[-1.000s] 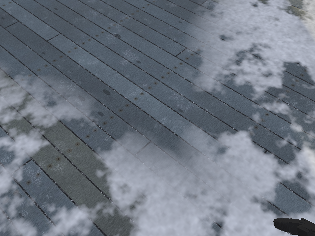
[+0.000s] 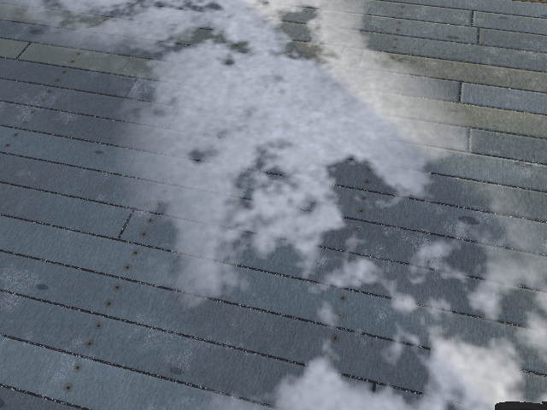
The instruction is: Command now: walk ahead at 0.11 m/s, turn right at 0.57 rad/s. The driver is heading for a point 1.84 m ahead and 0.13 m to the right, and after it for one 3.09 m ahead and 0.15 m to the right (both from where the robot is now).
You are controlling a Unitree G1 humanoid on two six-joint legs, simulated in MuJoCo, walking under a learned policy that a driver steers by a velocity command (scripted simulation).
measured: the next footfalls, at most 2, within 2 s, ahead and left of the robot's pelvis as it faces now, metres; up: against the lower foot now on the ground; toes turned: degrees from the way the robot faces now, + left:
left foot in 0.10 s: +0.18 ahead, +0.13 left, +0.00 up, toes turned -10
right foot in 0.52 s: +0.07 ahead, -0.12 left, +0.00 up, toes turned -18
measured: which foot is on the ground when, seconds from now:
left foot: up 0.00-0.08, down 0.10-0.52, up 0.54-0.84, down 0.86-1.00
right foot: down 0.00-0.10, up 0.12-0.50, down 0.52-1.00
